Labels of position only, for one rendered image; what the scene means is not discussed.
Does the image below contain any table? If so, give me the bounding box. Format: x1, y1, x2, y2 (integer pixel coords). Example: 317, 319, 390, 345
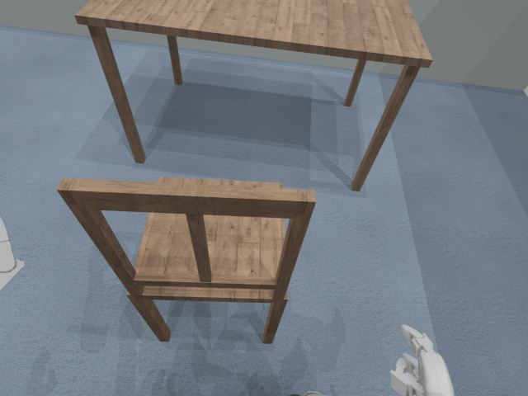
74, 0, 433, 191

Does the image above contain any chair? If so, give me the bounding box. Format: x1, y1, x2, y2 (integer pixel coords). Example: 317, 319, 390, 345
57, 177, 316, 344

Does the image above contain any left robot hand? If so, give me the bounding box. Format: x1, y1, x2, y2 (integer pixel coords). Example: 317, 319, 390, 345
0, 216, 24, 291

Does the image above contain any right robot hand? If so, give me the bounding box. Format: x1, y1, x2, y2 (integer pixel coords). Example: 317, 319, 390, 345
390, 324, 455, 396

